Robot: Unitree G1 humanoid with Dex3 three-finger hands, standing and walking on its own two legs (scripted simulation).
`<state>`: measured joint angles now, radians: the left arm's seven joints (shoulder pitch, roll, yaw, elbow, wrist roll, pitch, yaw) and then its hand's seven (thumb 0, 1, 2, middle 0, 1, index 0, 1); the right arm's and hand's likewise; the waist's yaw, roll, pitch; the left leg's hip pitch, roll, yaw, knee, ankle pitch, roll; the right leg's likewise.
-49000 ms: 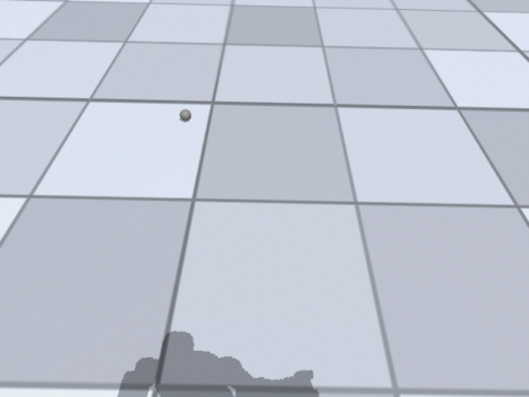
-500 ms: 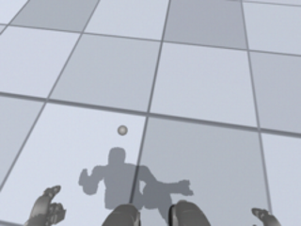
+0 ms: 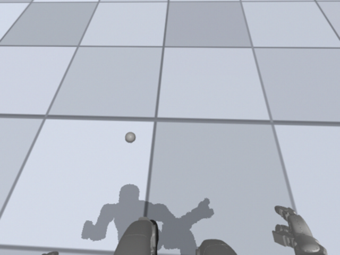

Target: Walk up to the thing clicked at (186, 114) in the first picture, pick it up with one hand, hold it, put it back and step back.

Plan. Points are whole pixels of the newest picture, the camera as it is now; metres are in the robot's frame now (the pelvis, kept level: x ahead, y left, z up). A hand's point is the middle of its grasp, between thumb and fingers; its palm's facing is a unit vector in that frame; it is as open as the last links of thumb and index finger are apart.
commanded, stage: step back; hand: left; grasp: from above
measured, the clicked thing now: (130, 137) +0.78 +0.30 -0.71
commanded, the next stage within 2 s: stand in 1.92 s
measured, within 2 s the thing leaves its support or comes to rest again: neither
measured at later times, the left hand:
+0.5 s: hand out of the picture -0.04 +0.28 -0.13, palm faces +0.10 -0.92 -0.37, open 7.4 cm
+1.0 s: hand out of the picture -0.26 +0.28 -0.12, palm faces +0.07 -0.89 -0.46, open 7.4 cm
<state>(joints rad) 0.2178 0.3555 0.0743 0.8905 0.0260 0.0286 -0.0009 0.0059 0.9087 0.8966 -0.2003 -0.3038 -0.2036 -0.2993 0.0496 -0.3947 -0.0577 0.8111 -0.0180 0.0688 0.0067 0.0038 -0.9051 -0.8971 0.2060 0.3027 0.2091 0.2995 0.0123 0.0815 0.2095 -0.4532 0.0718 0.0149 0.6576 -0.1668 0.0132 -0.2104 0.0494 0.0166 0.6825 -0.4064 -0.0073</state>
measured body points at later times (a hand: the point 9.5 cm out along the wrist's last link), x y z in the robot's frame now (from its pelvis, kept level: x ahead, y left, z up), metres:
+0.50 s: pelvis -0.16 +0.01 +0.01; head -0.11 +0.02 +0.46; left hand -0.04 +0.33 -0.10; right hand -0.06 -0.30 -0.11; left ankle -0.15 +0.13 -0.71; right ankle -0.09 -0.12 -0.66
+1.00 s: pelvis -0.30 -0.01 +0.01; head -0.27 -0.03 +0.46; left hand -0.27 +0.33 -0.09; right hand -0.19 -0.31 -0.13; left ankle -0.33 +0.14 -0.69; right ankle -0.27 -0.13 -0.71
